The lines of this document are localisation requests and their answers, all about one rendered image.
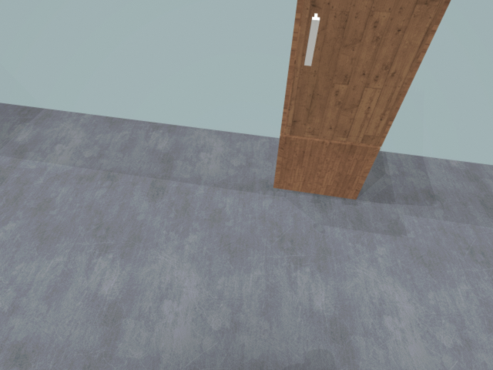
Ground handle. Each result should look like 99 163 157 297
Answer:
304 13 320 66

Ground cupboard door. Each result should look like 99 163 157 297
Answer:
285 0 445 145

